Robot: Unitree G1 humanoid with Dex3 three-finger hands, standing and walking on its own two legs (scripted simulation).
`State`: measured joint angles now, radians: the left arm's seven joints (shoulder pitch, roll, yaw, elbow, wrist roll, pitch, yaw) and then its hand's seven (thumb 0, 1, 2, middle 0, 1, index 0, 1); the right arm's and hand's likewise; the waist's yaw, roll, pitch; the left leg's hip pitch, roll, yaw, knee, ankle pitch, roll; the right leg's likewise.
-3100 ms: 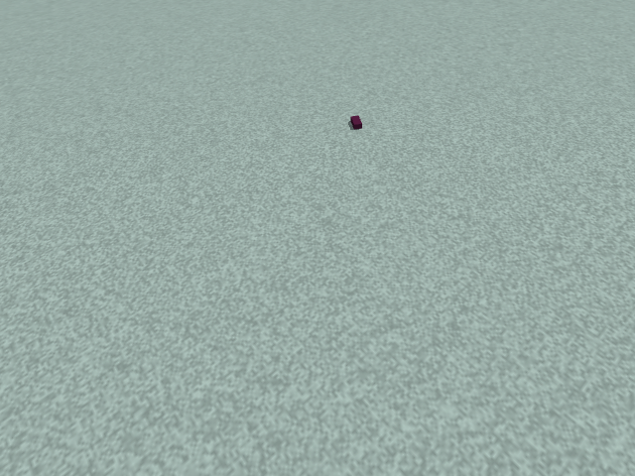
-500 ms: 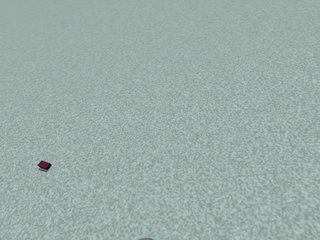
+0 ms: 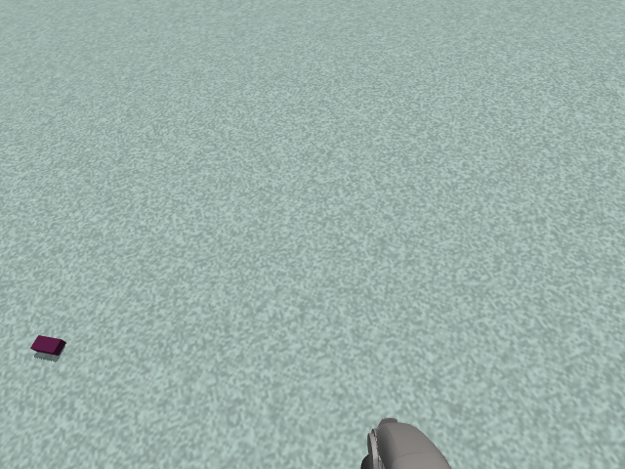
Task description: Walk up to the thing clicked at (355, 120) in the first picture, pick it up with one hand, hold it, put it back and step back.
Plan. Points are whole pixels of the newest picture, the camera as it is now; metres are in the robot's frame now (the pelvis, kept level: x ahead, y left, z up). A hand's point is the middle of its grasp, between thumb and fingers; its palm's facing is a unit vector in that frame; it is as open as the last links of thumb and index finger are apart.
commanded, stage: walk up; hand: left
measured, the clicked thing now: (48, 345) +0.66 +0.94 -0.74
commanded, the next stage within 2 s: none
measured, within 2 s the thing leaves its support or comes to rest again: neither
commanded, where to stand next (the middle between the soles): +0.21 +0.80 m, yaw -18 degrees
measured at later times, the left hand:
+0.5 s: hand out of the picture +0.15 +0.52 -0.12, palm faces -0.10 -0.75 -0.65, open 7.4 cm
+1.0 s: hand out of the picture +0.28 +0.62 -0.11, palm faces -0.13 -0.80 -0.58, open 7.4 cm
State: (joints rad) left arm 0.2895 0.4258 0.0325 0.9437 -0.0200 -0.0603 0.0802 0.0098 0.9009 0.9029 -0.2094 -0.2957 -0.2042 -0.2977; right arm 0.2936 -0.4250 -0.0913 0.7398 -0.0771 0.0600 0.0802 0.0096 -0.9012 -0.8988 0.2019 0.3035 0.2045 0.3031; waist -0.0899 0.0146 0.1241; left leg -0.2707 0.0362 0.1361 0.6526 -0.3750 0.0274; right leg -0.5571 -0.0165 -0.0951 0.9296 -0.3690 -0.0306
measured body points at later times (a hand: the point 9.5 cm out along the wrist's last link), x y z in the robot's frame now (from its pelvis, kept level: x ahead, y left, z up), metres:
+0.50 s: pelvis +0.08 +0.18 -0.03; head +0.11 +0.14 +0.42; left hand +0.16 +0.56 -0.08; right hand +0.16 -0.18 -0.14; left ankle +0.12 +0.35 -0.72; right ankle +0.11 -0.04 -0.72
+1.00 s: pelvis +0.14 +0.35 -0.01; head +0.17 +0.29 +0.43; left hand +0.28 +0.66 -0.08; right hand +0.16 +0.02 -0.15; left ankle +0.14 +0.47 -0.64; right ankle +0.20 +0.21 -0.72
